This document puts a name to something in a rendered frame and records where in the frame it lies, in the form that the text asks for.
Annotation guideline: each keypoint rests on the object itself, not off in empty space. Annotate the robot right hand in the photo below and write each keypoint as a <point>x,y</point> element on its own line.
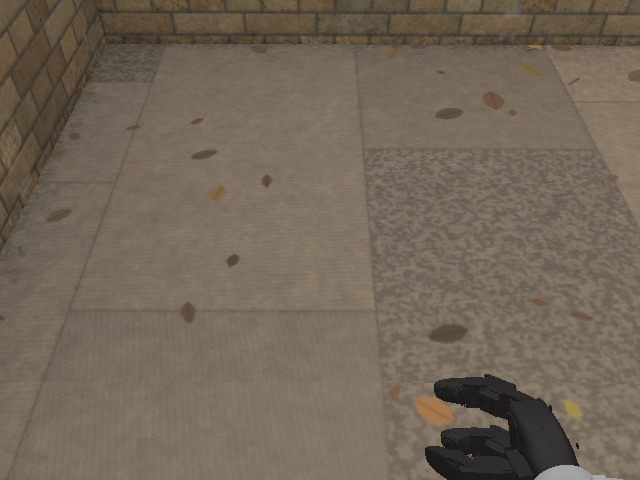
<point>534,443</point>

